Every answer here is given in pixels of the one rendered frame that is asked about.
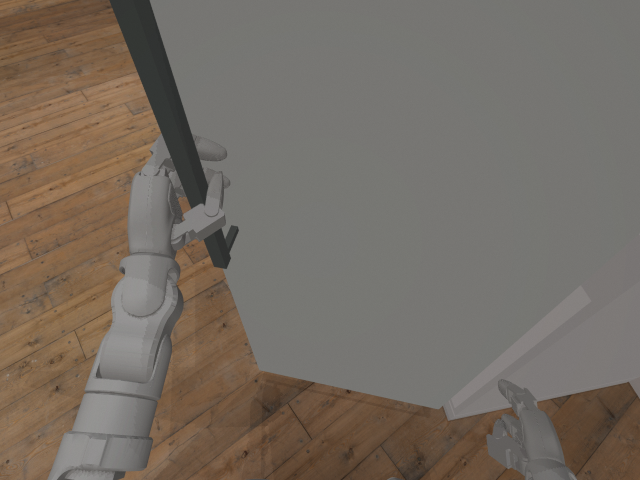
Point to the robot left hand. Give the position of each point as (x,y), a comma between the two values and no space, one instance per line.
(154,206)

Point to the robot right hand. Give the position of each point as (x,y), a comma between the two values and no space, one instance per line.
(533,435)

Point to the handle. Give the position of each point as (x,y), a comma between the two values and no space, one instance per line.
(139,28)

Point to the robot right forearm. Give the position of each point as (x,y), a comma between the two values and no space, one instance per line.
(547,469)

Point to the fridge door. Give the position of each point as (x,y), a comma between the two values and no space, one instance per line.
(416,183)

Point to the robot left forearm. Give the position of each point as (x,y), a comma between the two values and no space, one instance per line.
(111,431)

